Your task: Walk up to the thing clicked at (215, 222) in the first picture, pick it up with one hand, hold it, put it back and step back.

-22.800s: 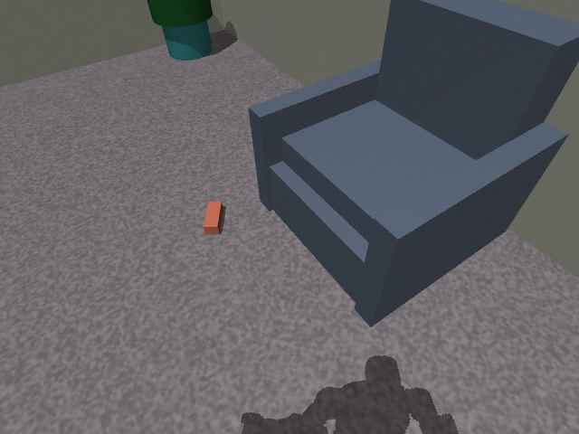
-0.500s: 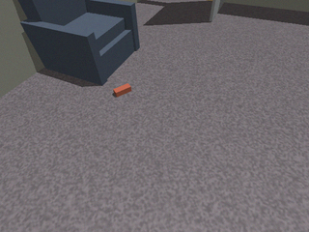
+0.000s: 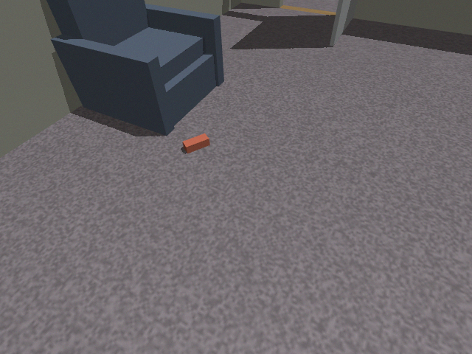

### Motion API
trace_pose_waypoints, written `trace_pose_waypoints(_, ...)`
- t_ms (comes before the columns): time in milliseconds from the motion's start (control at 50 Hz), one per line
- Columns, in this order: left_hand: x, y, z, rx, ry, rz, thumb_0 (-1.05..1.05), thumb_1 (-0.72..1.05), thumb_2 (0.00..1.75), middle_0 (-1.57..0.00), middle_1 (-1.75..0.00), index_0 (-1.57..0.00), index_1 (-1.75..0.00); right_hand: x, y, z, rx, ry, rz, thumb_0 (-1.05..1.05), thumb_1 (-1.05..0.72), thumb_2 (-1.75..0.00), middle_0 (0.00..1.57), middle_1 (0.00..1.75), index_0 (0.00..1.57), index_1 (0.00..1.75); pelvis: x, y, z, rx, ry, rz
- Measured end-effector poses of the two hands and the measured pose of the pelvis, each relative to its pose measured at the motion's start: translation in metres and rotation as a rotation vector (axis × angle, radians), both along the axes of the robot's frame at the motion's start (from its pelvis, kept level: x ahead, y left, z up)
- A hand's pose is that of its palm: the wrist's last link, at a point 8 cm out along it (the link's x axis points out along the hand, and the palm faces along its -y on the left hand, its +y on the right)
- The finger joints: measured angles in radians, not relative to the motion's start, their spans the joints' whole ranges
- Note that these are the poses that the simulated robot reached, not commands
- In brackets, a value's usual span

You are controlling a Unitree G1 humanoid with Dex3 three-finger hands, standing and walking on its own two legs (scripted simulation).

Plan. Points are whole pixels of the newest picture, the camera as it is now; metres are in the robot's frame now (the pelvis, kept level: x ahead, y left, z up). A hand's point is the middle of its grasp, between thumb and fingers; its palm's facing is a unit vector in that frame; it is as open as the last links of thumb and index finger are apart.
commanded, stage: stand
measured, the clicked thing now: (196, 143) +1.49 +0.31 -0.75
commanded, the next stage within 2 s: none
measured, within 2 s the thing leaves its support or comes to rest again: neither
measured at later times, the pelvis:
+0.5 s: pelvis +0.00 +0.00 +0.00, yaw +1 degrees
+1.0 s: pelvis +0.01 +0.00 +0.00, yaw +1 degrees
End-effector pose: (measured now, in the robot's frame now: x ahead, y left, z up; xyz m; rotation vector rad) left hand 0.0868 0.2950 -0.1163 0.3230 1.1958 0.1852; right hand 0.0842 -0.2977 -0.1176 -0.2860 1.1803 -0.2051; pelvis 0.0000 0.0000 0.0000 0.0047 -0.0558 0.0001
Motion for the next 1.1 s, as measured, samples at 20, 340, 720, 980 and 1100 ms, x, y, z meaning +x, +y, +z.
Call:
trace_pose_waypoints(20, -0.003, 0.001, 0.0, 0.001, 0.005, 0.004, 0.01, 0.9, 0.9, -0.2, -0.3, -0.2, -0.3, -0.001, 0.001, 0.0, 0.001, 0.003, 0.002, 0.0, -0.91, -0.9, 0.2, 0.3, 0.2, 0.3, -0.001, 0.0, 0.0, 0.0, 0.001, 0.001)
trace_pose_waypoints(340, -0.034, 0.002, -0.005, -0.002, 0.068, 0.031, 0.01, 0.9, 0.9, -0.2, -0.3, -0.2, -0.3, -0.014, 0.001, -0.005, 0.006, 0.06, 0.0, 0.0, -0.91, -0.9, 0.2, 0.3, 0.2, 0.3, -0.001, 0.0, 0.0, -0.001, 0.008, 0.013)
trace_pose_waypoints(720, -0.011, 0.002, -0.001, -0.005, 0.009, 0.009, 0.01, 0.9, 0.9, -0.2, -0.3, -0.2, -0.3, -0.011, 0.001, -0.002, -0.003, 0.046, 0.003, 0.0, -0.91, -0.9, 0.2, 0.3, 0.2, 0.3, 0.002, 0.002, 0.001, 0.001, 0.007, 0.018)
trace_pose_waypoints(980, -0.015, 0.004, -0.001, 0.004, 0.026, 0.017, 0.01, 0.9, 0.9, -0.2, -0.3, -0.2, -0.3, -0.006, 0.001, -0.003, -0.001, 0.05, 0.008, 0.0, -0.91, -0.9, 0.2, 0.3, 0.2, 0.3, 0.005, 0.001, 0.001, 0.0, 0.006, 0.022)
trace_pose_waypoints(1100, -0.015, 0.003, -0.001, 0.001, 0.027, 0.021, 0.01, 0.9, 0.9, -0.2, -0.3, -0.2, -0.3, -0.003, 0.001, -0.002, -0.003, 0.049, 0.014, 0.0, -0.91, -0.9, 0.2, 0.3, 0.2, 0.3, 0.006, 0.001, 0.001, 0.0, 0.008, 0.024)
